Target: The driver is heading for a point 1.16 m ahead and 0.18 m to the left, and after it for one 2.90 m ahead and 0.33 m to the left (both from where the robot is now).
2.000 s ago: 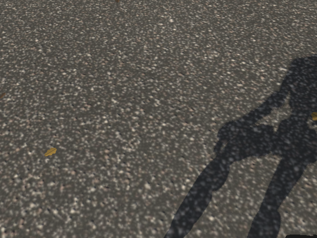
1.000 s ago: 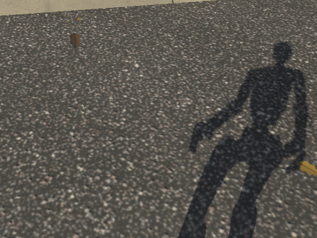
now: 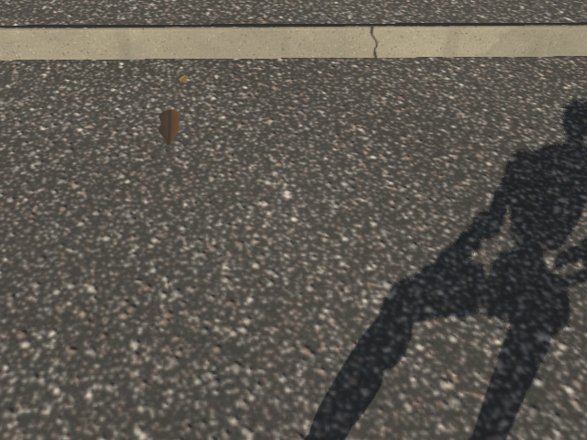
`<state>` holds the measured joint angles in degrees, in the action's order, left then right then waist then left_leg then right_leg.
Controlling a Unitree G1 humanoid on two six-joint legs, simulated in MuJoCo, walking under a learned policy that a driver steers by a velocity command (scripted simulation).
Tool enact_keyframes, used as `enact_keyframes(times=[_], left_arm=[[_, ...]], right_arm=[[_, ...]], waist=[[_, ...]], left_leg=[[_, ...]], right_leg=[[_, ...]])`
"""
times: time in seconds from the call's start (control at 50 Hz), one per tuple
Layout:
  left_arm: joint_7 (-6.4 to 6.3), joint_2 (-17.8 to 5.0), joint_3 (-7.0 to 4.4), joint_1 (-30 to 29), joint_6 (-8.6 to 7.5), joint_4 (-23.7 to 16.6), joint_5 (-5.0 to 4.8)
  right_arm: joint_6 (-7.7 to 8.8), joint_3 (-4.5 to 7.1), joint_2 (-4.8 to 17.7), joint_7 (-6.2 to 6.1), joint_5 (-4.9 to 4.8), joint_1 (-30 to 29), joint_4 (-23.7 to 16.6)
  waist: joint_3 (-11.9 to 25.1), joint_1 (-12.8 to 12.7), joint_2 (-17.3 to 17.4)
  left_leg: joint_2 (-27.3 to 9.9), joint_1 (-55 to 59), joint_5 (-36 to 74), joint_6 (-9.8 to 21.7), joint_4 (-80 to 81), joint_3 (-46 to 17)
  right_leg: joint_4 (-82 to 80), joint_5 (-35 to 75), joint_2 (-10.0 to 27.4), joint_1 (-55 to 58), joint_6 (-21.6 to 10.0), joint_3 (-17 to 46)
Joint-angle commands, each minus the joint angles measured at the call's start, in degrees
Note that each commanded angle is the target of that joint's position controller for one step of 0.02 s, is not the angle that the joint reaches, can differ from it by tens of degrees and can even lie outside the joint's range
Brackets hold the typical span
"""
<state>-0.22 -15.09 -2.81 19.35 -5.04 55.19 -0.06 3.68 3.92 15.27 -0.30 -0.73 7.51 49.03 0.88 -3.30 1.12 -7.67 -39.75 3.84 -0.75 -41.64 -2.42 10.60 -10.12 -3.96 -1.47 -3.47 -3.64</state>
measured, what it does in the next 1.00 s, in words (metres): walks ahead: left foot, then right foot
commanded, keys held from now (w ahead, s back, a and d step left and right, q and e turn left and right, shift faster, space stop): w+q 0.30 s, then w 0.70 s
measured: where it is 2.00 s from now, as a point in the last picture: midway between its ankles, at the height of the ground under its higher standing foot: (246, 233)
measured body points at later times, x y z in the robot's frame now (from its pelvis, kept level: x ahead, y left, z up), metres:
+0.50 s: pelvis +0.28 +0.10 +0.00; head +0.30 +0.12 +0.45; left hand +0.39 +0.39 -0.11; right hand +0.39 -0.16 -0.11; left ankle +0.23 +0.16 -0.75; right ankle +0.49 -0.05 -0.68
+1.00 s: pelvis +0.58 +0.11 +0.00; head +0.60 +0.11 +0.45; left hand +0.54 +0.38 -0.13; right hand +0.79 -0.11 -0.11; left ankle +0.64 +0.31 -0.68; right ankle +0.58 +0.03 -0.75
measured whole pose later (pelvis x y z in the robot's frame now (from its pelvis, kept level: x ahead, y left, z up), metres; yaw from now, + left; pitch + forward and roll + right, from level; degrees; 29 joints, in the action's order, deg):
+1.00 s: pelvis +0.58 +0.11 +0.00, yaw +14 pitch +1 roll -1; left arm 1.2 -14.7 -2.4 17.9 -5.4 52.7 0.0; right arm 3.8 3.3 16.4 -0.5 -0.2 10.5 43.7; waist -1.0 -3.0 2.5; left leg -7.1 -38.0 -8.3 -0.1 -51.8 -2.7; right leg 15.0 -9.2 -4.3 -7.3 -4.3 -2.2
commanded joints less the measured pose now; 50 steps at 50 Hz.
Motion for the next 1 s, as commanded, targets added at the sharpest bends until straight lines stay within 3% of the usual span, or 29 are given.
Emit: enact_keyframes(times=[0.02,0.12,0.14,0.16,0.18,0.2,0.22,0.24,0.26,0.28,0.3,0.32,0.36,0.4,0.5,0.56,0.62,0.68,0.7,0.72,0.74,0.76,0.78,0.8,0.82,0.84,0.86,0.9,1.0], left_arm=[[-0.45,-9.7,-2.02,0.5,-0.34,-1.8,-0.14],[-0.35,-10.7,-2.68,0.4,1.35,-1.2,-0.58],[-0.44,-11.4,-2.89,-0.9,1.66,-1.7,-0.70],[-0.62,-11.8,-2.94,-2.5,2.15,-2.3,-0.76],[-1.02,-10.5,-2.45,-2.1,2.55,-3.1,-0.30],[-1.24,-7.8,-1.21,-1.1,2.04,-5.5,0.90],[-0.42,-1.6,0.93,1.7,-0.11,-6.9,1.75],[0.48,-7.3,-0.27,-3.4,-2.14,-7.1,-0.53],[0.93,-8.9,-0.64,-7.3,-3.43,-8.3,-1.96],[0.66,-8.5,-0.59,-8.9,-3.93,-8.4,-1.32],[0.37,-8.8,-1.10,-9.5,-3.70,-8.3,-0.26],[0.47,-8.7,-1.32,-8.5,-2.92,-8.0,-0.12],[0.46,-7.1,-1.26,-7.1,-1.44,-7.5,0.29],[0.23,-6.1,-1.10,-10.1,-0.72,-8.6,0.70],[0.91,-4.0,-0.36,-19.3,-1.20,-11.1,0.20],[1.45,-4.4,-0.21,-23.4,-1.50,-12.6,-0.30],[2.35,-5.5,-0.33,-25.2,-2.10,-14.0,-0.30],[2.67,-7.5,-1.12,-20.0,-2.44,-13.0,-0.30],[2.40,-9.3,-2.09,-13.4,-2.47,-11.2,-0.26],[2.07,-11.7,-2.93,-3.8,-2.39,-9.0,0.34],[1.72,-16.4,-4.23,4.2,-2.06,-7.9,0.92],[2.06,-13.4,-3.56,6.6,-1.52,-6.1,-0.54],[1.96,-10.2,-2.50,2.7,-1.37,-6.7,-1.40],[1.68,-8.5,-1.94,-2.2,-1.03,-8.1,-0.84],[1.78,-7.3,-1.38,-5.8,-0.94,-8.5,-0.07],[1.84,-6.0,-0.88,-7.6,-1.18,-8.9,0.58],[1.95,-5.9,-0.75,-8.3,-1.25,-8.7,0.87],[1.95,-6.8,-0.96,-7.8,-1.59,-8.0,0.32],[0.78,-9.2,-1.59,-4.6,-1.10,-6.2,-0.33]], right_arm=[[0.76,-0.20,2.4,0.98,-0.55,-6.6,-5.0],[0.92,-0.37,3.6,2.90,-0.74,-8.5,-8.4],[0.91,0.10,4.6,3.10,-0.60,-6.1,-8.4],[0.88,1.16,6.2,3.14,-0.46,-0.2,-7.3],[0.78,3.17,9.8,2.76,-0.60,9.4,-4.6],[0.35,5.13,15.8,1.83,-0.47,18.4,-3.3],[0.76,4.98,18.0,2.25,-0.64,18.6,-3.5],[1.05,3.39,12.1,2.29,-0.39,18.9,-4.2],[1.21,2.85,10.1,2.06,-0.07,15.9,-4.7],[1.12,2.57,9.4,1.95,0.14,12.1,-6.0],[0.99,2.01,7.7,1.91,0.50,8.9,-7.2],[0.98,1.40,6.2,1.74,1.08,7.0,-8.0],[1.27,1.42,6.7,1.36,0.70,6.9,-8.2],[1.49,1.69,8.0,0.70,0.39,8.8,-7.3],[1.30,1.58,8.4,-0.27,0.16,12.7,-5.3],[1.28,1.59,8.6,-0.21,0.04,15.0,-3.5],[0.43,1.85,8.9,-0.64,-0.01,16.5,-2.2],[-0.51,2.26,10.1,-1.06,0.17,15.2,-2.2],[-0.87,2.06,10.0,-1.00,0.36,14.2,-2.5],[-0.94,1.23,8.5,-0.86,0.85,13.4,-3.5],[-0.03,-0.25,3.7,-0.35,1.16,19.9,-4.1],[0.95,-0.80,2.8,-0.03,0.10,21.8,-3.0],[1.72,0.36,8.1,0.21,-1.24,16.2,-4.3],[2.08,0.44,8.9,0.28,-1.67,10.7,-6.0],[2.09,0.51,8.4,0.17,-0.82,7.8,-6.7],[1.71,0.91,8.1,0.00,0.00,8.1,-6.6],[1.23,0.80,6.9,-0.01,0.15,9.7,-6.2],[0.48,0.43,4.9,-0.20,0.25,10.9,-6.0],[0.79,-0.18,3.6,-0.16,0.68,2.0,-8.7]], waist=[[-5.6,-1.1,-3.2],[-5.8,-0.8,-4.8],[-4.1,0.8,-5.5],[-0.2,4.4,-5.4],[5.5,8.2,-3.5],[12.3,10.3,5.3],[17.4,6.4,15.8],[16.3,9.3,9.4],[9.6,9.0,7.0],[6.6,7.2,1.4],[3.8,5.3,-0.1],[3.3,3.4,1.2],[2.5,2.3,1.9],[0.4,2.8,1.6],[-2.1,6.4,2.9],[-4.2,7.8,3.1],[-4.8,7.7,2.9],[-1.5,4.5,4.6],[2.9,1.0,4.4],[10.5,-3.2,3.0],[19.6,-2.4,-8.6],[23.2,-2.6,-17.4],[13.9,-3.3,-11.1],[6.8,-2.3,-6.4],[1.3,-0.4,-3.1],[0.0,1.5,-3.8],[-0.4,2.8,-5.1],[-0.7,3.8,-5.9],[-2.2,1.8,-4.0]], left_leg=[[0.8,-1.1,1.0,0.5,4.8,0.9],[2.9,0.4,-10.0,4.1,8.9,3.1],[4.6,4.9,-12.3,5.3,9.4,4.9],[7.3,13.8,-11.6,6.7,11.1,7.3],[9.7,27.6,-10.5,8.4,11.8,7.2],[-1.9,46.5,-12.4,14.2,12.8,-12.3],[-11.8,60.4,-20.8,22.5,21.9,-41.5],[-11.1,61.0,-23.2,20.4,24.6,-40.3],[-9.2,54.8,-18.1,18.2,24.6,-31.7],[-6.9,47.4,-13.4,17.0,25.1,-25.9],[-5.2,40.3,-7.8,16.2,26.5,-21.6],[-4.2,36.2,-4.3,16.0,28.0,-19.1],[-3.2,32.3,1.5,16.5,29.9,-15.2],[-2.3,30.7,5.3,16.3,31.4,-11.7],[0.9,29.7,0.0,12.5,32.5,-6.1],[-1.2,33.6,-3.0,12.3,32.4,-7.7],[-4.5,42.2,2.2,12.0,28.6,-9.3],[-4.8,45.8,19.6,10.5,21.7,-9.0],[-2.4,44.8,28.1,9.4,14.1,-7.3],[0.3,37.1,23.4,7.8,1.7,-5.5],[8.7,15.6,-0.4,3.6,-19.9,-2.5],[13.4,2.9,-36.8,2.2,-31.9,-5.1],[9.4,-3.2,-35.1,3.1,-35.7,-7.2],[6.0,-3.8,-29.6,3.6,-33.8,-4.6],[3.7,-2.1,-25.5,3.4,-29.6,-3.0],[1.8,1.2,-22.9,3.3,-26.0,-3.0],[1.0,4.1,-21.6,3.0,-24.3,-2.8],[0.2,5.3,-20.0,2.0,-20.7,-1.7],[0.1,2.6,-4.6,0.0,-3.8,0.2]], right_leg=[[-5.9,2.3,17.7,-0.9,-7.9,5.2],[0.9,12.4,20.5,7.5,-5.8,1.8],[5.1,22.8,20.1,7.6,-4.9,0.5],[13.6,34.5,18.7,6.4,-3.5,-2.0],[26.7,38.7,15.8,1.3,-1.5,-4.9],[47.8,22.8,11.8,-16.5,1.8,-6.8],[62.2,-21.5,0.3,-37.3,4.2,1.2],[66.9,-20.7,3.7,-43.8,2.7,9.1],[65.6,-15.2,6.2,-46.4,1.2,8.3],[61.5,-10.8,8.6,-43.9,0.9,8.0],[56.6,-8.0,10.2,-40.3,1.2,8.0],[54.3,-6.3,11.3,-36.6,1.6,8.3],[50.3,-4.3,11.3,-34.5,3.3,7.1],[43.9,1.2,11.0,-36.2,5.0,6.2],[24.8,19.0,8.2,-32.4,5.0,4.4],[20.0,20.6,7.5,-33.1,3.9,4.8],[17.1,15.1,7.3,-36.6,1.9,5.5],[16.3,7.4,4.7,-28.7,-0.5,3.1],[15.2,8.3,3.0,-19.2,-2.0,1.4],[18.2,11.2,7.8,-3.1,-5.1,5.8],[19.0,8.2,21.3,20.6,-13.4,27.1],[9.7,-2.5,27.0,27.2,-17.4,45.6],[7.1,-11.4,24.9,20.5,-14.1,41.3],[5.5,-11.2,22.8,11.1,-11.7,33.4],[3.2,-6.3,20.6,1.8,-10.8,28.0],[1.7,-2.0,18.7,-3.4,-10.0,24.5],[0.3,0.8,17.3,-6.6,-9.9,22.1],[-2.0,6.0,16.4,-9.4,-10.7,17.9],[-3.6,14.8,13.9,-8.2,-9.2,9.9]])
